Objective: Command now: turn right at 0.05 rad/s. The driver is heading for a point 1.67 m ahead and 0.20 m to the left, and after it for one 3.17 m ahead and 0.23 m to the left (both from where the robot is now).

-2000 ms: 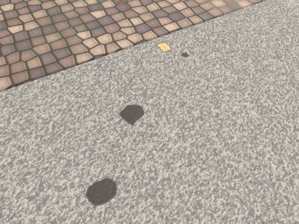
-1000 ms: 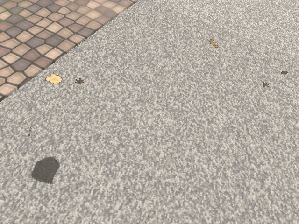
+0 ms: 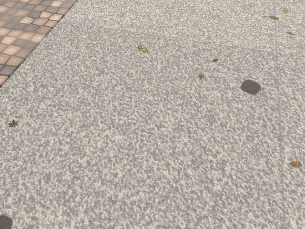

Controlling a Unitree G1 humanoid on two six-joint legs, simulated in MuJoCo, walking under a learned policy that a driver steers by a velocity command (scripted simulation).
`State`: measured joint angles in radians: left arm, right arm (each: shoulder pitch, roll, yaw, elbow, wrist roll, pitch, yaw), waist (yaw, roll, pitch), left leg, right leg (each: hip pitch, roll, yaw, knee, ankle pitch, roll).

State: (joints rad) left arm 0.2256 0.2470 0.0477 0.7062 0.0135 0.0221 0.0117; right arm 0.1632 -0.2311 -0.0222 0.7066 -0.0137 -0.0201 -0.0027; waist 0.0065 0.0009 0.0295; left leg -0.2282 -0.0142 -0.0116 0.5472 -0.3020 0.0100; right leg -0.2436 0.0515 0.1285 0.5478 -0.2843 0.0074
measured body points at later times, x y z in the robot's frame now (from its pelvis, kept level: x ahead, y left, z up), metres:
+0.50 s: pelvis +0.00 +0.01 +0.00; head +0.01 +0.02 +0.45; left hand +0.11 +0.27 -0.12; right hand +0.13 -0.23 -0.11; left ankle -0.01 +0.11 -0.73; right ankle +0.01 -0.13 -0.73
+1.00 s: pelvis +0.08 -0.04 +0.00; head +0.09 -0.06 +0.45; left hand +0.18 +0.24 -0.10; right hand +0.12 -0.32 -0.14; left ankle +0.00 +0.10 -0.69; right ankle +0.09 -0.14 -0.73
